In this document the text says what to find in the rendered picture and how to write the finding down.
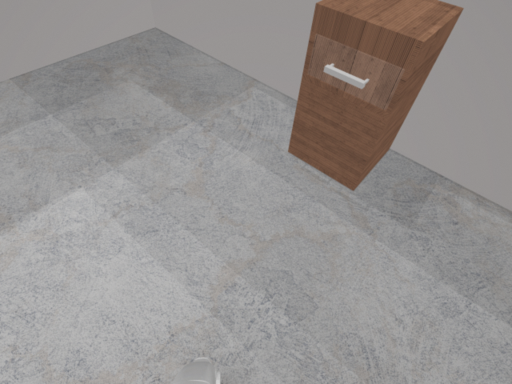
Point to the drawer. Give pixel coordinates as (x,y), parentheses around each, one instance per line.
(383,76)

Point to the left robot thigh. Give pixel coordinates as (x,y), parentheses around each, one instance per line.
(198,373)

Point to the cabinet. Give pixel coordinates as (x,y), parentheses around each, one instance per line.
(344,136)

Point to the handle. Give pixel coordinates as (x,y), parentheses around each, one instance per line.
(331,70)

